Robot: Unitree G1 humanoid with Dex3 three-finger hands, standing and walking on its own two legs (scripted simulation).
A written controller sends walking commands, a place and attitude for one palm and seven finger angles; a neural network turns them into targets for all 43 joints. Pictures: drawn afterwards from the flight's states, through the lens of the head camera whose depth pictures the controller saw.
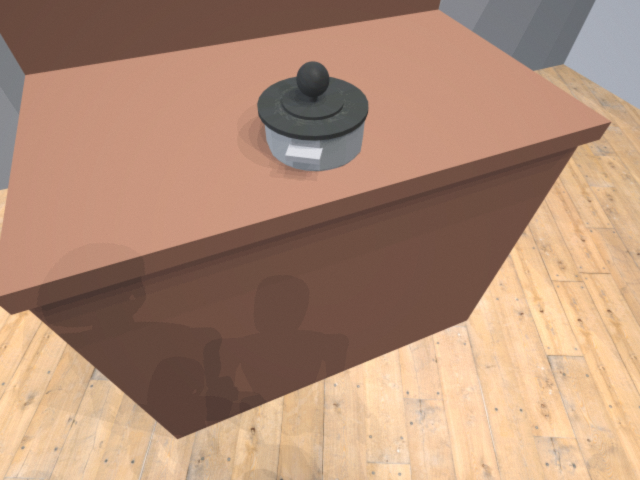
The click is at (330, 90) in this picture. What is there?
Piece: lid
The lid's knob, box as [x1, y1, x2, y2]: [296, 61, 328, 96]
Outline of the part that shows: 311,61 305,63 300,67 297,73 296,80 298,87 304,94 309,96 316,96 321,94 327,87 328,74 326,69 320,63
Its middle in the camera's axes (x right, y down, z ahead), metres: -0.01 -0.24 +0.59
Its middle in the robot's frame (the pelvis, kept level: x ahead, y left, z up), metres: +0.63 +0.05 +0.18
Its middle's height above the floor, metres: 0.95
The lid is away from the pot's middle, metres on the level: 0.00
